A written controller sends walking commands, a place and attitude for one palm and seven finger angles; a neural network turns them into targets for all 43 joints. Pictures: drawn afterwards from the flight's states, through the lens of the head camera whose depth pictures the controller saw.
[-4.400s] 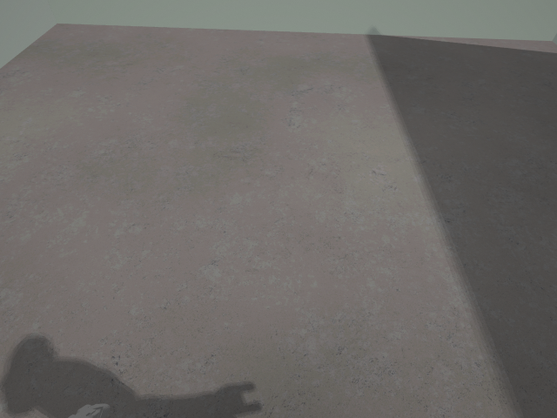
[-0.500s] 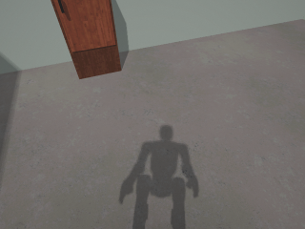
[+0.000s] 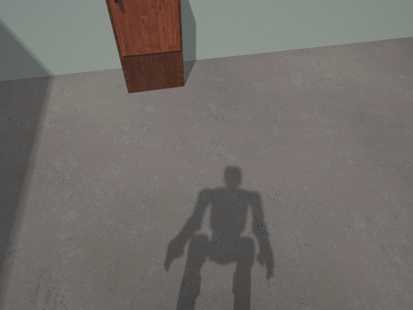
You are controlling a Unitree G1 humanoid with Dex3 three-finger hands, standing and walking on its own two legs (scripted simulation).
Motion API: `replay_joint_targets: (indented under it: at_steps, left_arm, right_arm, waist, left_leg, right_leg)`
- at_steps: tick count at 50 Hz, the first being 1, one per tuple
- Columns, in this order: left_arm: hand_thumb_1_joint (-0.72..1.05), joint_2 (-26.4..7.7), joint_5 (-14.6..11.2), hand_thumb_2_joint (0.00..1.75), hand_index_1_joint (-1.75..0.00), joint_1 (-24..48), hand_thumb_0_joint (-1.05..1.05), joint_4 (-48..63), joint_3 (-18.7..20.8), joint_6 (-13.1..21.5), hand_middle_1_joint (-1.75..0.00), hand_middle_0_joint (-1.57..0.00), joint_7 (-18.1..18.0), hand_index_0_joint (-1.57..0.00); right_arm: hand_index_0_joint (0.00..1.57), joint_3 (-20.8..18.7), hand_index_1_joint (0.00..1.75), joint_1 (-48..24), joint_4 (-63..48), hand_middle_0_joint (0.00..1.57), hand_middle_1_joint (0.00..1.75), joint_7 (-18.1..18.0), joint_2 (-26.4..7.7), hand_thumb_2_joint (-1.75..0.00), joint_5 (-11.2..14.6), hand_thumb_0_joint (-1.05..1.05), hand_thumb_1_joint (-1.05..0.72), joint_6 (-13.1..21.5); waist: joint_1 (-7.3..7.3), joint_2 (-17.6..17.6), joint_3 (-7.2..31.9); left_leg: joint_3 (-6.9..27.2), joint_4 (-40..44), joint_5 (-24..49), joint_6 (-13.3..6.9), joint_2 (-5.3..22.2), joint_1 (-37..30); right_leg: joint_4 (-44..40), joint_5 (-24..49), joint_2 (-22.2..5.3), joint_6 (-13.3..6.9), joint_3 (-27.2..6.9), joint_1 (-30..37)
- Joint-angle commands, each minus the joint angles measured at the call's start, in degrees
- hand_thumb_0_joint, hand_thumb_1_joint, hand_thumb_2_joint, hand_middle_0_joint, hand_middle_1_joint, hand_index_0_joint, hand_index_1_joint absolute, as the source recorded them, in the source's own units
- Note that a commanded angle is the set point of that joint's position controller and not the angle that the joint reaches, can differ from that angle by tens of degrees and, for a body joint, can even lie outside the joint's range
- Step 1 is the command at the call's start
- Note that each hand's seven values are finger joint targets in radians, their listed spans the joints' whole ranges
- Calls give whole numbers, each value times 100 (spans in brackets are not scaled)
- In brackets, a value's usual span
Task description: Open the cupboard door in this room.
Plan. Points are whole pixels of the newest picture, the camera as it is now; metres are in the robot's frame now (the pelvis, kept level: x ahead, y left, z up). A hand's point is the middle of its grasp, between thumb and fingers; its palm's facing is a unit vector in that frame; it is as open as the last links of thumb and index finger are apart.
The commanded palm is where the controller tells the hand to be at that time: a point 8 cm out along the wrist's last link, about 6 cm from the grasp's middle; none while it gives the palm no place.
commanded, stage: stand and wait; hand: left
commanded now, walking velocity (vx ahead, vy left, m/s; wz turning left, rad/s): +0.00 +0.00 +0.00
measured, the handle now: out of the picture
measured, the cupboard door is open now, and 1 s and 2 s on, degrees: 0 0 0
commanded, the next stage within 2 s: turn or walk to find it in 0.62 s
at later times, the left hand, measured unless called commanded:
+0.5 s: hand out of the picture -0.03 +0.15 -0.18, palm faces +0.03 -0.99 -0.15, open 7.4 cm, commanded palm none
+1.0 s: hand out of the picture +0.00 +0.19 -0.19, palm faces +0.13 -0.97 -0.20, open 7.4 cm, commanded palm none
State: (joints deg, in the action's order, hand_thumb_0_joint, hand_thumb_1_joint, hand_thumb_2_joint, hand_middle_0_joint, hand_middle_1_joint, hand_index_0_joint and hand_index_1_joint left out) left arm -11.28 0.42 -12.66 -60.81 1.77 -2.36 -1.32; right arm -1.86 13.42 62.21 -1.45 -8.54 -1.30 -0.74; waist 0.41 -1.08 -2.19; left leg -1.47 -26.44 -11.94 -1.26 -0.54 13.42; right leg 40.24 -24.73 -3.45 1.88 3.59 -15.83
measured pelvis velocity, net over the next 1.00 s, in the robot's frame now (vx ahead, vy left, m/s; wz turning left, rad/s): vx -0.01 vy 0.00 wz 0.09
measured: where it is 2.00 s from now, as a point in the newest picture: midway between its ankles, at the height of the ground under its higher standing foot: outside the picture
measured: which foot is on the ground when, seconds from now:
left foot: down 0.00-1.00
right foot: up 0.00-0.04, down 0.06-1.00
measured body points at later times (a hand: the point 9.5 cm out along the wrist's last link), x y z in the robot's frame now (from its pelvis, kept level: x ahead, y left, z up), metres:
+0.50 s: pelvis -0.01 -0.01 +0.00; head -0.01 +0.00 +0.45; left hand -0.03 +0.20 -0.16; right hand -0.04 -0.22 -0.16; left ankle +0.02 +0.11 -0.74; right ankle -0.01 -0.12 -0.74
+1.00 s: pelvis -0.01 +0.00 -0.01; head +0.01 +0.01 +0.44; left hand -0.01 +0.24 -0.17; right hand +0.02 -0.23 -0.17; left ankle +0.02 +0.11 -0.74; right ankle -0.01 -0.12 -0.74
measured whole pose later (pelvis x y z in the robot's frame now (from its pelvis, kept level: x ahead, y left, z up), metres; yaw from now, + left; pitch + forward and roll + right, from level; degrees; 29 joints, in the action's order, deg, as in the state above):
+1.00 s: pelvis -0.01 +0.00 -0.01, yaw +5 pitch +1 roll -1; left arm -9.6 1.0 -14.5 -59.3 2.7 -2.0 -1.8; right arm -2.7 15.6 59.7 -0.2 -9.0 -1.3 -1.8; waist 0.5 -0.4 -2.2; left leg 2.7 -35.2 -14.3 -1.2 -2.3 21.6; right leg 34.7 -19.4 -4.6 1.1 8.1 -15.7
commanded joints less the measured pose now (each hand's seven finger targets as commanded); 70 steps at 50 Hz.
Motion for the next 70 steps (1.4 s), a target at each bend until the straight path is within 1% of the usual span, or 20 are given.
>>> replay_joint_targets:
  at_steps: [1,3,4,5,11,16,26,35,46,49,51,53,58,60,62,63,64,65,67,70]
  left_arm:
    - [90,-221,31,90,-30,-701,0,-58,-8,234,-30,-20,-59,-20]
    - [90,-573,37,90,-30,-479,0,-38,-15,284,-30,-20,-89,-20]
    - [90,-693,30,90,-30,-297,0,-8,14,298,-30,-20,-72,-20]
    - [90,-644,40,90,-30,-212,0,6,17,284,-30,-20,-71,-20]
    - [90,-407,17,90,-30,-322,0,-54,-27,214,-30,-20,-62,-20]
    - [90,-292,10,90,-30,-647,0,-183,-55,243,-30,-20,-59,-20]
    - [90,-110,-1,90,-30,-868,0,-342,-97,303,-30,-20,-83,-20]
    - [90,-158,21,90,-30,-859,0,-268,-20,242,-30,-20,-110,-20]
    - [90,-566,81,90,-30,-396,0,392,270,162,-30,-20,-103,-20]
    - [90,-606,76,90,-30,-225,0,575,314,143,-30,-20,-92,-20]
    - [90,-469,49,90,-30,-279,0,653,315,119,-30,-20,-89,-20]
    - [90,-391,71,90,-30,-122,0,773,279,113,-30,-20,-89,-20]
    - [90,-336,8,90,-30,9,0,939,203,175,-30,-20,-29,-20]
    - [90,-409,-17,90,-30,-125,0,964,206,180,-30,-20,-29,-20]
    - [90,-595,-9,90,-30,-514,0,904,240,211,-30,-20,-52,-20]
    - [90,-977,58,90,-30,-584,0,910,314,242,-30,-20,-83,-20]
    - [90,-1434,120,90,-30,-383,0,1051,411,246,-30,-20,-101,-20]
    - [90,-1334,85,90,-30,-217,0,1154,392,255,-30,-20,-117,-20]
    - [90,-1044,75,90,-30,136,0,1170,298,295,-30,-20,-93,-20]
    - [90,-868,79,90,-30,46,0,1146,214,340,-30,-20,-78,-20]
  right_arm:
    - [20,-141,30,134,-168,20,30,-38,-804,-90,77,0,-90,111]
    - [20,-60,30,198,-193,20,30,29,-474,-90,120,0,-90,94]
    - [20,-49,30,206,-159,20,30,33,-455,-90,72,0,-90,13]
    - [20,-60,30,231,-127,20,30,39,-499,-90,42,0,-90,-32]
    - [20,9,30,499,113,20,30,24,-463,-90,31,0,-90,18]
    - [20,33,30,534,125,20,30,-9,-449,-90,54,0,-90,88]
    - [20,46,30,751,287,20,30,-54,-371,-90,84,0,-90,159]
    - [20,-5,30,719,188,20,30,-20,-419,-90,69,0,-90,84]
    - [20,-169,30,476,-498,20,30,78,-577,-90,4,0,-90,-34]
    - [20,-207,30,446,-660,20,30,99,-745,-90,-18,0,-90,-25]
    - [20,-260,30,384,-800,20,30,80,-1074,-90,-39,0,-90,-2]
    - [20,-341,30,509,-832,20,30,24,-1296,-90,-33,0,-90,19]
    - [20,-375,30,275,-972,20,30,-2,-1401,-90,-57,0,-90,-24]
    - [20,-389,30,236,-1032,20,30,27,-1426,-90,-50,0,-90,-58]
    - [20,-393,30,20,-1140,20,30,78,-1342,-90,8,0,-90,-84]
    - [20,-365,30,-1,-1201,20,30,121,-1086,-90,60,0,-90,-83]
    - [20,-332,30,-127,-1399,20,30,139,-864,-90,35,0,-90,-74]
    - [20,-395,30,-292,-1395,20,30,122,-1125,-90,-53,0,-90,-129]
    - [20,-388,30,-359,-1197,20,30,162,-1017,-90,-26,0,-90,-208]
    - [20,-346,30,-202,-1055,20,30,210,-960,-90,5,0,-90,-233]
  waist:
    - [-195,374,404]
    - [-15,-339,110]
    - [25,-990,-112]
    - [33,-1189,-319]
    - [34,-1,-578]
    - [-62,242,-359]
    - [-54,209,-194]
    - [-68,156,-419]
    - [-9,-160,67]
    - [31,266,170]
    - [26,1341,158]
    - [141,1591,351]
    - [95,865,755]
    - [37,816,798]
    - [-170,677,823]
    - [-201,-164,729]
    - [-229,-1442,279]
    - [-223,-1142,182]
    - [5,-499,-258]
    - [65,-716,-128]
  left_leg:
    - [878,387,1117,-308,918,-112]
    - [372,233,33,86,397,196]
    - [206,110,-319,187,268,97]
    - [169,-22,-310,178,289,-92]
    - [385,501,-241,81,471,-103]
    - [489,704,-243,31,544,86]
    - [452,670,263,27,615,-131]
    - [600,614,-191,-8,576,375]
    - [630,-496,16,-19,378,942]
    - [1077,-237,297,-106,531,969]
    - [2459,739,221,-457,1075,914]
    - [3258,1169,424,-953,1478,224]
    - [2787,634,1503,-1000,1175,-401]
    - [2641,503,1764,-836,963,-265]
    - [2212,167,1064,-382,560,462]
    - [1600,-569,142,-21,108,1425]
    - [591,-1712,-1338,294,-452,2280]
    - [687,-2765,-1843,298,-218,2177]
    - [642,-3873,-1467,323,-9,2090]
    - [336,-4175,-1013,460,55,2109]
  right_leg:
    - [-1968,1382,-140,8,-190,865]
    - [-2269,1410,-936,-334,-970,666]
    - [-2493,776,-1013,-467,-1149,164]
    - [-2684,262,-997,-523,-1182,-251]
    - [-2404,-96,-407,-309,-744,-420]
    - [-2273,458,-331,-264,-624,49]
    - [-2164,1099,-288,-259,-518,255]
    - [-1960,610,-315,-219,-385,156]
    - [-1571,360,-978,-474,-339,68]
    - [-1007,437,-773,-340,8,65]
    - [45,222,-50,-65,339,-119]
    - [1358,-675,154,-68,-126,-866]
    - [572,-423,272,5,-377,-790]
    - [-340,-62,406,6,-318,-227]
    - [-1879,1033,268,-4,-274,966]
    - [-2326,942,-629,-264,-1072,1665]
    - [-2639,1137,-1979,-861,-2397,1476]
    - [-2569,1942,-2340,-1146,-2378,836]
    - [-2187,3230,-1735,-1101,-1462,438]
    - [-1826,4559,-1325,-862,-580,938]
